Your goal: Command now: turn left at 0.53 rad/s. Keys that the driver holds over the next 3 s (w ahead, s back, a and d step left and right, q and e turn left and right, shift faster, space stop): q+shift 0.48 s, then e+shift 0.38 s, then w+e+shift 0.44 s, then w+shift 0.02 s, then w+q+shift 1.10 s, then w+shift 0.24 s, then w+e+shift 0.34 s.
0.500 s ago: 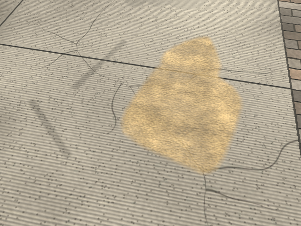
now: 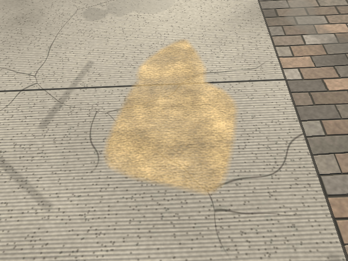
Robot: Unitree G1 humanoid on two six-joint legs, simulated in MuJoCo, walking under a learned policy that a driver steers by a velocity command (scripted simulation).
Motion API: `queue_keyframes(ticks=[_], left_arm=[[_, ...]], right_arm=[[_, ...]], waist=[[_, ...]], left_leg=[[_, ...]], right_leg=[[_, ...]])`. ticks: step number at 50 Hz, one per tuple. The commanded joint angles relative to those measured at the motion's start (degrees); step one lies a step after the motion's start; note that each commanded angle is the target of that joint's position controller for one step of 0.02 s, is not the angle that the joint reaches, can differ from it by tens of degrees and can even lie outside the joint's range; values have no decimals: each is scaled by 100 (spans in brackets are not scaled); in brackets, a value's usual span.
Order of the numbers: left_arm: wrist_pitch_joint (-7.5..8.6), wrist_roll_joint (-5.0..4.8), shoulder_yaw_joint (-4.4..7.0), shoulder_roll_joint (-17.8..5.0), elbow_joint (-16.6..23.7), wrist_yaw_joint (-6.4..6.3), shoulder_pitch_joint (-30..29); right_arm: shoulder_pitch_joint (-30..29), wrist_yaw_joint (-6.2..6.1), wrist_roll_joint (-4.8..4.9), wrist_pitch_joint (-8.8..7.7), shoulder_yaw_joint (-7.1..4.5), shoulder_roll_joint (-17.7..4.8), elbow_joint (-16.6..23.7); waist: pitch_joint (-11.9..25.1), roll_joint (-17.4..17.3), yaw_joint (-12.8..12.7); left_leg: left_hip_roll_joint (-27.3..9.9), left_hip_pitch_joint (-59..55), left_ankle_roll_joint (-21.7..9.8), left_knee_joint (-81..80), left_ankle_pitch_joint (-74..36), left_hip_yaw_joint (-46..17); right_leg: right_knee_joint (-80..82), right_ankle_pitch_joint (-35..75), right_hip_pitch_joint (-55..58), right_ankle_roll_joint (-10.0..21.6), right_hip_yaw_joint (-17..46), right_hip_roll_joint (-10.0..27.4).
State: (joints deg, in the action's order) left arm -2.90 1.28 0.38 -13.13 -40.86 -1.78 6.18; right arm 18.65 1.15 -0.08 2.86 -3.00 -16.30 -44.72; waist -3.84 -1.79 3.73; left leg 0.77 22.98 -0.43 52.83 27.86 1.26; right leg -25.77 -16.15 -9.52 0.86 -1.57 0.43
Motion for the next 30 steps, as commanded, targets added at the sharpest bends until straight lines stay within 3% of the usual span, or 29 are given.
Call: queue_keyframes(ticks=[1, 5, 7, 9, 10, 11, 12, 13, 14, 15, 16, 17, 18, 21, 24, 27, 30], left_arm=[[69, 31, 240, -843, 313, -113, -65], [119, 48, 307, -942, 271, -85, 18], [155, 54, 378, -1082, 232, -32, 72], [179, 27, 434, -1175, 219, 28, 72], [183, -19, 455, -1195, 218, 57, 19], [190, -42, 467, -1149, 163, 93, 137], [177, -41, 434, -965, 238, 141, 330], [74, 15, 296, -616, 774, 108, -305], [34, 79, 302, -786, 708, 59, -397], [62, 17, 310, -809, 629, 64, -334], [126, -27, 328, -868, 534, 71, -267], [158, 28, 357, -963, 499, 69, -210], [149, 80, 364, -995, 391, 80, -27], [86, 60, 327, -899, 357, 118, 111], [62, 49, 303, -910, 432, 91, -55], [59, 3, 307, -959, 259, 61, 205], [55, -31, 248, -836, 170, 77, 248]], right_arm=[[-80, 37, -46, 64, -242, -604, 398], [-423, 164, -21, 126, -176, -373, 676], [-462, 195, -9, 135, -192, -412, 799], [-399, 201, 7, 120, -221, -442, 865], [-257, 187, -7, 91, -230, -411, 849], [-14, 136, -61, 23, -267, -494, 762], [242, 38, -149, -75, -426, -1146, 755], [644, 59, -69, -122, -622, -1939, 755], [790, 62, -1, -113, -623, -1739, 749], [436, 13, -6, -71, -544, -1490, 799], [-62, -43, -16, -10, -474, -1267, 888], [-414, -88, 39, 16, -423, -1106, 999], [-567, -95, 27, 27, -391, -1017, 1065], [-353, -61, 28, -1, -434, -1141, 1033], [-215, -82, -15, 24, -468, -1223, 1037], [-231, -126, -85, 2, -358, -1018, 1036], [-325, -138, -168, -47, -174, -700, 954]], waist=[[264, 1195, -286], [305, 1185, -444], [393, 1239, -462], [464, 1178, -408], [499, 1008, -263], [584, 541, -110], [546, -958, -25], [561, -1851, 122], [768, -807, 227], [513, -553, 64], [261, -337, -160], [268, -425, -273], [432, -461, -328], [652, -182, -293], [547, -364, -153], [690, -491, -111], [689, -452, -112]], left_leg=[[-111, 585, 163, 759, -78, 33], [-267, 245, 172, -301, -315, 199], [-233, -69, 67, -745, -298, 343], [-157, -357, -51, -1205, -397, 499], [-80, -706, -126, -1701, -763, 564], [-15, -1252, -230, -2348, -1390, 298], [-992, -1837, -539, -3339, -2552, -1521], [-2162, -2003, -1575, -3505, -4437, -3729], [-2104, -2243, -1815, -3484, -3856, -3418], [-1832, -1976, -1747, -3472, -3136, -2988], [-1410, -1681, -1475, -3525, -2646, -2517], [-1118, -1557, -1286, -3526, -2637, -2291], [-927, -1506, -1218, -3461, -2986, -2094], [-800, -1615, -1168, -3332, -3127, -2161], [-727, -1655, -1184, -3346, -2442, -2567], [-846, -1686, -1204, -3310, -2815, -2414], [-884, -1370, -1160, -3310, -3245, -2170]], right_leg=[[624, 3142, 382, 932, 257, 1397], [486, 2519, 405, 888, 9, 1585], [316, 2512, 366, 831, -29, 1733], [13, 2394, 310, 702, -111, 1842], [-347, 2141, 125, 526, -291, 1808], [-1037, 1444, -264, 219, -562, 1617], [-2648, -279, -1321, -199, -1002, 988], [-3581, -2524, -2759, -433, -366, -180], [-4195, -2287, -2899, -379, 362, 33], [-4268, -1744, -2968, -313, 477, 124], [-3977, -1090, -2869, -290, 536, 282], [-3777, -711, -2712, -306, 510, 294], [-3810, -483, -2501, -347, 445, 207], [-3489, -321, -2450, -440, 479, 68], [-2961, -271, -2627, -478, 580, -34], [-2716, -212, -2384, -424, 442, 33], [-2271, -323, -1669, -285, 305, 94]])
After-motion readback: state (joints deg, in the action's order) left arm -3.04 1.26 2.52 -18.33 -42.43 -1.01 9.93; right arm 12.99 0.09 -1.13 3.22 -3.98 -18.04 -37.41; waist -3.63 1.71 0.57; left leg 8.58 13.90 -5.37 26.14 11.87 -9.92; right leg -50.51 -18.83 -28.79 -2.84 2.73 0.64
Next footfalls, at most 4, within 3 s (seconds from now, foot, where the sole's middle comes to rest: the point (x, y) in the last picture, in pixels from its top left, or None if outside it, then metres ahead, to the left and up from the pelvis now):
0.24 left None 0.01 0.11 -0.78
0.76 right None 0.11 -0.04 -0.78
1.06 left None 0.06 0.17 -0.78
1.50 right None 0.45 -0.09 -0.78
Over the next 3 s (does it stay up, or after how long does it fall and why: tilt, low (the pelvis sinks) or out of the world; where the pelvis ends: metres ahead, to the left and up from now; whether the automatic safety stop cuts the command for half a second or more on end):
stays up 1.52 0.41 0.00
